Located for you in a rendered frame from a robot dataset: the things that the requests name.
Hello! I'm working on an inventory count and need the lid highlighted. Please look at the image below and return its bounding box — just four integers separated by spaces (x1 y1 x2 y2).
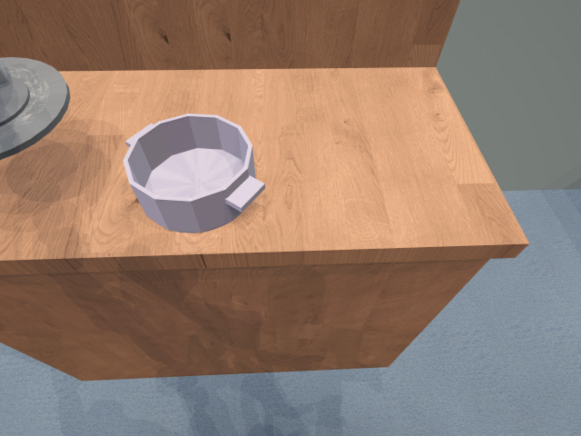
0 57 71 160

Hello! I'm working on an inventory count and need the pot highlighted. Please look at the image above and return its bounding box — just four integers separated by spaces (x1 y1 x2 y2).
123 114 265 233

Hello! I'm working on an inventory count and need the table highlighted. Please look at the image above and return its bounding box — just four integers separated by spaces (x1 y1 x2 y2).
0 0 529 381

